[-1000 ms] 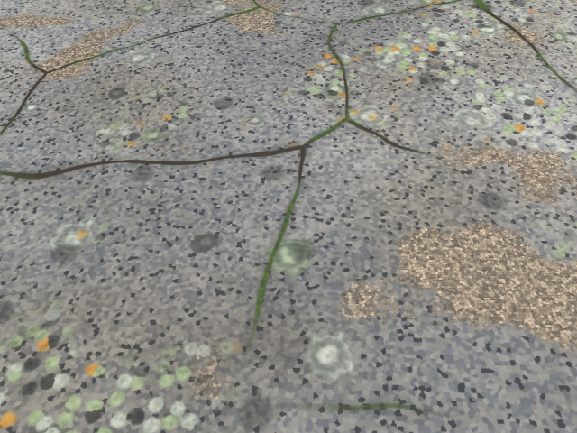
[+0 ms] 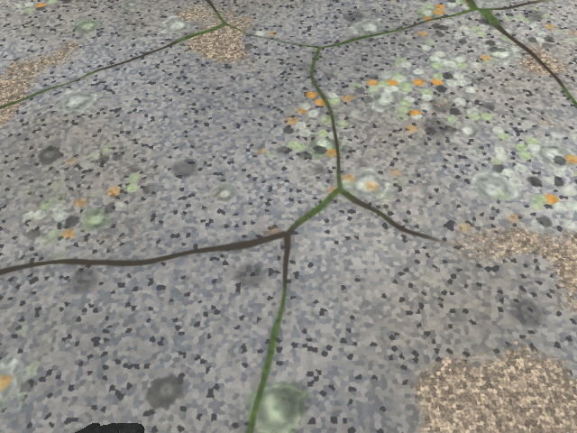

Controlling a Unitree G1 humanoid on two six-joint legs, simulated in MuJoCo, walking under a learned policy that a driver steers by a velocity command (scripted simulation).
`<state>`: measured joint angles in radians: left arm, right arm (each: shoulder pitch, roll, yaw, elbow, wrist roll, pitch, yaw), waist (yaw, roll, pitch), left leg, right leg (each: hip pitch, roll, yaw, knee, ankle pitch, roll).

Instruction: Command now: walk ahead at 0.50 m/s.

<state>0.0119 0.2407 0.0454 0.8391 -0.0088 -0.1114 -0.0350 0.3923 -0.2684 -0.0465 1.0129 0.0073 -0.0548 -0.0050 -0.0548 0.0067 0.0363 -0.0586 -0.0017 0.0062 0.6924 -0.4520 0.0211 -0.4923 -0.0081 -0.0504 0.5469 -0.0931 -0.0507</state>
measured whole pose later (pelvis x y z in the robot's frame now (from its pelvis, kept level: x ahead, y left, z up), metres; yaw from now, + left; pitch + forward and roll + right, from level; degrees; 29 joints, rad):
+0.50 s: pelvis +0.29 +0.03 +0.00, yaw +0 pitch +2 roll -2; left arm 0.38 0.27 0.06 1.02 -0.01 -0.05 0.01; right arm 0.02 -0.25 -0.05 0.83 0.01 -0.10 0.04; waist 0.05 0.01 0.02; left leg -0.50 0.03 0.03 0.51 -0.05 0.05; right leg 0.05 -0.01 -0.05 0.40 -0.45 0.00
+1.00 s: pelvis +0.56 +0.03 +0.01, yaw +1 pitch +2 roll +2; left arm 0.00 0.24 0.04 0.85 -0.02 -0.09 -0.03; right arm 0.39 -0.25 -0.06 1.01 0.02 -0.07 -0.01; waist -0.08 -0.04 0.02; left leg 0.08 -0.04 0.04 0.22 -0.34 0.02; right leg -0.56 -0.06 0.00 0.51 0.00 -0.03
